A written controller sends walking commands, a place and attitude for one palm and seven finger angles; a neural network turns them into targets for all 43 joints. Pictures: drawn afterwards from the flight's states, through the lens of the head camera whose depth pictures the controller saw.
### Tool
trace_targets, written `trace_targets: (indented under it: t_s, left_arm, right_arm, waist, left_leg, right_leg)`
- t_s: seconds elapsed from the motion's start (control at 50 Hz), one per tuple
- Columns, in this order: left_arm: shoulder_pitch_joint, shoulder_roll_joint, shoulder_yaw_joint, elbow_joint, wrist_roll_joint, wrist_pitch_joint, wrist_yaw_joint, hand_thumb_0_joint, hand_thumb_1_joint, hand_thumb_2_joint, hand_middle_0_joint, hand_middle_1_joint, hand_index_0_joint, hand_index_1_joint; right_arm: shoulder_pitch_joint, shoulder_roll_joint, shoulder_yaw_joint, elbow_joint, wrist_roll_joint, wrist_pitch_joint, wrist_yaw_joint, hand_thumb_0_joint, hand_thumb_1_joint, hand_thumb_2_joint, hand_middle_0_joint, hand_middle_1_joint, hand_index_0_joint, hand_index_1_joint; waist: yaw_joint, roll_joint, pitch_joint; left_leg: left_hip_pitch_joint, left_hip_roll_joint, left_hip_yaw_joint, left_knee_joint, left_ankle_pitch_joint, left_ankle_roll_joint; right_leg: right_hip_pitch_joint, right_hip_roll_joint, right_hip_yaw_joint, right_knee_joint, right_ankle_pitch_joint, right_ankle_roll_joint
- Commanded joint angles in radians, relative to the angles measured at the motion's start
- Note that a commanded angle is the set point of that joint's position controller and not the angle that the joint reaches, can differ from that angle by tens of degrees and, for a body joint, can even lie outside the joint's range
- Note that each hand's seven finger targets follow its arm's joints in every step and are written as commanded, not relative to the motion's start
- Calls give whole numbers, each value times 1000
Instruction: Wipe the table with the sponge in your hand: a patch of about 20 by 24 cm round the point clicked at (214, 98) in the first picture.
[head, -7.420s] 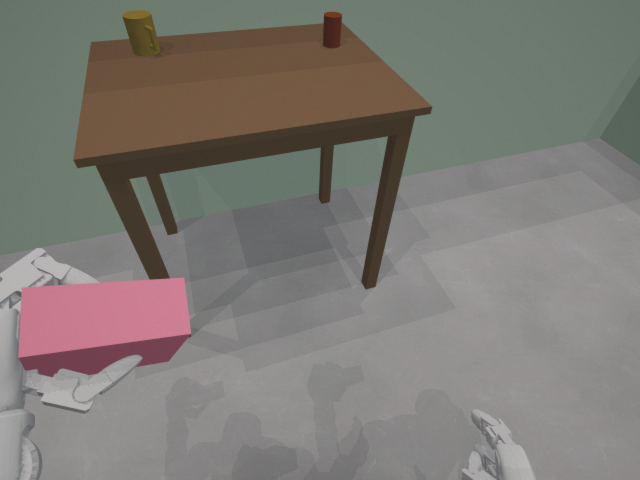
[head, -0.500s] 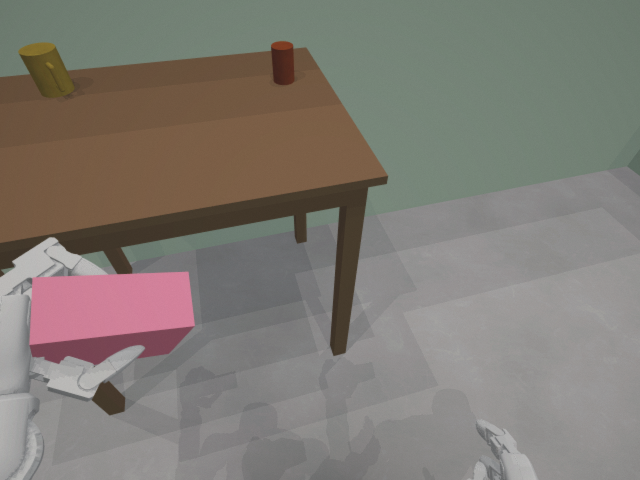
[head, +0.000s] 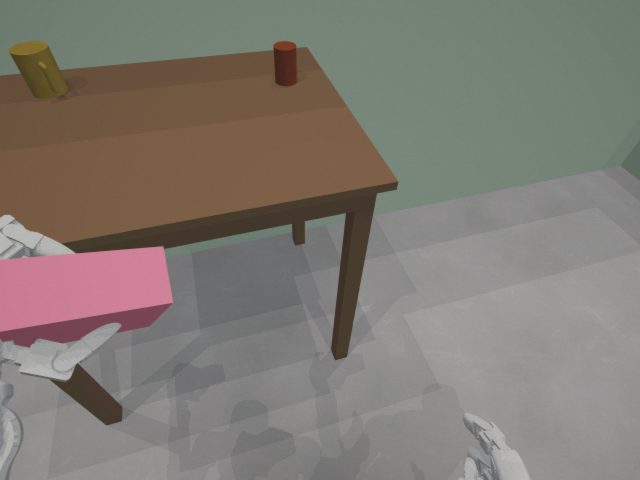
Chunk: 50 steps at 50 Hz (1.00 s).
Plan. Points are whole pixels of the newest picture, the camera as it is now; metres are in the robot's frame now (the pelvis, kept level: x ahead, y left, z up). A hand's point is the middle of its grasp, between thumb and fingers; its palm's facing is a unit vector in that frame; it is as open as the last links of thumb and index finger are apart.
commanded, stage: shuffle to correct the standing spot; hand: left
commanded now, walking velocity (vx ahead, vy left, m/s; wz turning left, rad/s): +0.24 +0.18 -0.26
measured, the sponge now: (111, 296) +0.24 +0.23 +0.16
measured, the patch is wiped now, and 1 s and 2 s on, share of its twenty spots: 0.00 0.00 0.00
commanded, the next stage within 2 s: come to a stop and stand still in 0.90 s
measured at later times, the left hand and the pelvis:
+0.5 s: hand (117, 178) +0.38 +0.27 +0.19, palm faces +0.36 -0.82 -0.45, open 9.6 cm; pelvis +0.13 +0.05 -0.02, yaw +0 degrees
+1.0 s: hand (96, 125) +0.50 +0.36 +0.17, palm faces +0.32 -0.83 -0.46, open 9.6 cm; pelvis +0.25 +0.15 -0.02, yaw -6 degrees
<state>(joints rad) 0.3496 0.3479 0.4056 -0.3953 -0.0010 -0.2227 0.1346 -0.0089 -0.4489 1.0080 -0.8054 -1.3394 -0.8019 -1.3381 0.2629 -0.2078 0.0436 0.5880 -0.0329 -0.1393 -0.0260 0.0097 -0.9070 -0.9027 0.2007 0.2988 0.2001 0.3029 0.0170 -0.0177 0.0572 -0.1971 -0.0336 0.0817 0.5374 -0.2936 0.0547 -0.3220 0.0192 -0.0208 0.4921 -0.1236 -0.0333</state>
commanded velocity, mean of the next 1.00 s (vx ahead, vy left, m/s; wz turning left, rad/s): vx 0.15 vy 0.18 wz -0.07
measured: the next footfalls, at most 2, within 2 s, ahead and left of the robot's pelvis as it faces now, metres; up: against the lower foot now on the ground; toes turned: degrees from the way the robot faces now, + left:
right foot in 0.46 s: +0.21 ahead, -0.03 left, +0.00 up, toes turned -11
left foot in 0.80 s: +0.36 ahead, +0.33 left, +0.00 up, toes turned -5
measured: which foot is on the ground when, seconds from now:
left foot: down 0.00-0.46, up 0.48-0.78, down 0.80-1.00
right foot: down 0.00-0.24, up 0.26-0.44, down 0.46-0.80, up 0.82-0.94, down 0.96-1.00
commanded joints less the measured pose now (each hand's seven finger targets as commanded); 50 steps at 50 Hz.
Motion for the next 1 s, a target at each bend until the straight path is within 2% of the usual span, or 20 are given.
trace_targets:
  t_s: [0.0, 0.14, 0.18, 0.22, 0.26, 0.32, 0.38, 0.42, 0.44, 0.46, 0.58, 0.72, 0.74, 0.78, 0.82, 0.84, 0.88, 0.92, 0.96, 0.98]
  left_arm:
    - [-34, 133, 30, -200, -9, -69, 5, 0, 100, 1300, -1200, -1600, -1200, -1600]
    - [-66, 191, 80, -164, -23, -75, 11, 0, 100, 1300, -1200, -1600, -1200, -1600]
    - [-72, 198, 88, -241, -33, -75, 7, 0, 100, 1300, -1200, -1600, -1200, -1600]
    - [-31, 213, 120, -353, -49, -87, 5, 0, 100, 1300, -1200, -1600, -1200, -1600]
    - [-80, 265, 142, -434, -39, -98, 6, 0, 100, 1300, -1200, -1600, -1200, -1600]
    - [-108, 194, 72, -369, -32, -82, 10, 0, 100, 1300, -1200, -1600, -1200, -1600]
    - [-47, 203, 90, -263, -44, -43, 17, 0, 100, 1300, -1200, -1600, -1200, -1600]
    - [78, 218, 118, -194, -52, -25, 20, 0, 100, 1300, -1200, -1600, -1200, -1600]
    - [71, 233, 145, -206, -66, -44, 13, 0, 100, 1300, -1200, -1600, -1200, -1600]
    - [154, 229, 174, -157, -65, -53, 12, 0, 100, 1300, -1200, -1600, -1200, -1600]
    - [26, 252, 165, -423, -49, -107, -9, 0, 100, 1300, -1200, -1600, -1200, -1600]
    - [5, 237, 141, -289, -36, -54, 15, 0, 100, 1300, -1200, -1600, -1200, -1600]
    - [-1, 225, 139, -283, -39, -54, 14, 0, 100, 1300, -1200, -1600, -1200, -1600]
    - [35, 188, 137, -268, -51, -49, 7, 0, 100, 1300, -1200, -1600, -1200, -1600]
    - [11, 209, 144, -221, -46, -57, 1, 0, 100, 1300, -1200, -1600, -1200, -1600]
    - [22, 238, 168, -226, -46, -46, 5, 0, 100, 1300, -1200, -1600, -1200, -1600]
    - [-11, 233, 148, -335, -41, -39, 7, 0, 100, 1300, -1200, -1600, -1200, -1600]
    - [16, 202, 99, -391, -37, -27, 13, 0, 100, 1300, -1200, -1600, -1200, -1600]
    - [54, 284, 128, -414, -34, -12, 34, 0, 100, 1300, -1200, -1600, -1200, -1600]
    - [61, 274, 146, -427, -58, -8, 39, 0, 100, 1300, -1200, -1600, -1200, -1600]
  right_arm:
    - [-122, -130, -66, -174, 8, -54, -7, 0, -900, -900, 200, 300, 200, 300]
    - [-128, -119, -74, -174, 30, -8, 0, 0, -900, -900, 200, 300, 200, 300]
    - [-124, -128, -74, -178, 38, 1, 4, 0, -900, -900, 200, 300, 200, 300]
    - [-150, -137, -74, -200, 33, -5, -8, 0, -900, -900, 200, 300, 200, 300]
    - [-158, -99, -63, -203, 12, -27, 4, 0, -900, -900, 200, 300, 200, 300]
    - [-132, -116, -77, -183, 18, -49, 23, 0, -900, -900, 200, 300, 200, 300]
    - [-153, -136, -87, -192, 22, -35, 21, 0, -900, -900, 200, 300, 200, 300]
    - [-165, -131, -96, -184, 37, -12, 24, 0, -900, -900, 200, 300, 200, 300]
    - [-176, -142, -108, -193, 40, -7, 25, 0, -900, -900, 200, 300, 200, 300]
    - [-146, -156, -103, -188, 20, 10, 33, 0, -900, -900, 200, 300, 200, 300]
    - [-188, -112, -92, -156, 43, 56, 55, 0, -900, -900, 200, 300, 200, 300]
    - [-172, -78, -98, -129, 35, -26, -11, 0, -900, -900, 200, 300, 200, 300]
    - [-160, -88, -106, -136, 42, -26, -16, 0, -900, -900, 200, 300, 200, 300]
    - [-149, -126, -122, -157, 53, -22, -16, 0, -900, -900, 200, 300, 200, 300]
    - [-124, -149, -140, -156, 58, -33, -9, 0, -900, -900, 200, 300, 200, 300]
    - [-153, -132, -122, -147, 44, -32, -10, 0, -900, -900, 200, 300, 200, 300]
    - [-181, -106, -106, -153, 45, -44, 3, 0, -900, -900, 200, 300, 200, 300]
    - [-199, -112, -85, -164, 52, -57, 14, 0, -900, -900, 200, 300, 200, 300]
    - [-200, -80, -70, -171, 42, -34, 19, 0, -900, -900, 200, 300, 200, 300]
    - [-204, -109, -80, -162, 44, -27, 19, 0, -900, -900, 200, 300, 200, 300]
  waist:
    - [-11, 25, -80]
    - [-29, -106, -106]
    - [-42, 2, -133]
    - [-36, 316, -142]
    - [-43, 343, -109]
    - [-54, 146, -55]
    - [-25, 147, -130]
    - [39, -117, -295]
    - [18, -233, -343]
    - [17, -32, -311]
    - [-34, -27, -100]
    - [-4, -77, -137]
    - [-13, -30, -149]
    - [-29, 245, -191]
    - [-26, 116, -110]
    - [-11, 240, -138]
    - [-10, 368, -170]
    - [2, 275, -161]
    - [-8, -180, -167]
    - [5, -169, -141]
  left_leg:
    - [-205, 99, -120, -166, -402, 5]
    - [-239, 61, -90, 210, -205, -9]
    - [-46, 93, -142, 40, -203, 3]
    - [236, 236, -330, -213, 92, 28]
    - [332, 314, -400, -239, 368, 41]
    - [328, 223, -189, -176, 570, 16]
    - [90, 112, 11, 28, 768, -61]
    - [-300, 62, 40, 655, 509, -71]
    - [-558, -27, -20, 938, -144, -45]
    - [-609, 31, -181, 1009, -183, -36]
    - [-418, 185, -187, 733, -22, -65]
    - [33, 31, 95, 63, 107, -44]
    - [58, 33, 68, 17, 104, -37]
    - [216, 281, -308, -96, 383, 112]
    - [99, 322, -348, -161, 467, 163]
    - [87, 300, -275, -117, 493, 164]
    - [1, 240, -158, -72, 437, 117]
    - [-153, 172, -72, 42, 205, 35]
    - [-400, 4, 12, 447, -133, -59]
    - [-409, 42, -86, 572, -167, -79]
  right_leg:
    - [114, -65, 165, -76, -405, -37]
    - [100, -294, 496, -138, -416, -174]
    - [-38, -226, 370, 47, -305, -129]
    - [-309, 11, 17, 436, -262, 0]
    - [-514, -12, -3, 684, -426, 14]
    - [-484, -31, -109, 525, -320, 6]
    - [51, 29, -264, 94, -105, -10]
    - [581, -165, 4, 4, 183, -147]
    - [681, -401, 448, 2, 452, -265]
    - [602, -498, 549, -36, 357, -276]
    - [15, -353, 181, -161, 136, -151]
    - [78, -222, 6, 39, 67, -34]
    - [92, -201, -10, 130, 53, -16]
    - [-158, -51, -76, 521, -333, 68]
    - [-256, -39, -18, 649, -481, 50]
    - [-218, -81, -43, 554, -489, 57]
    - [-51, -81, -64, 366, -383, 45]
    - [178, -71, -63, 26, -135, 35]
    - [318, -426, 453, -177, 171, -93]
    - [277, -466, 456, -174, 304, -117]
